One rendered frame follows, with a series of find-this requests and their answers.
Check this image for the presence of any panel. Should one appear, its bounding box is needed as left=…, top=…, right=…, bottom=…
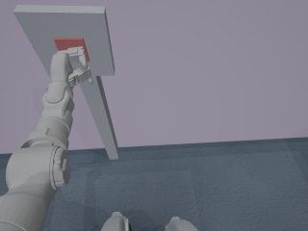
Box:
left=13, top=5, right=119, bottom=160

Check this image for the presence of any robot left thigh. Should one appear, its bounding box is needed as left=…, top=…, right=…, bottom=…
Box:
left=101, top=216, right=130, bottom=231

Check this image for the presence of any left robot hand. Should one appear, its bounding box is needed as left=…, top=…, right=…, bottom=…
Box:
left=50, top=46, right=93, bottom=90

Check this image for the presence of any left robot forearm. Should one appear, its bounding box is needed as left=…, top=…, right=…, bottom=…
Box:
left=6, top=81, right=75, bottom=189

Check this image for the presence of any left robot upper arm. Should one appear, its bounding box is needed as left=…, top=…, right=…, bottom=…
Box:
left=0, top=145, right=71, bottom=231

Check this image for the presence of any robot left shin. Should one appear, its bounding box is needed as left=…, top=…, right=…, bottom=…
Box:
left=112, top=212, right=123, bottom=217

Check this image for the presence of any button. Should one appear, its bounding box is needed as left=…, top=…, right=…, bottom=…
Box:
left=53, top=38, right=90, bottom=62

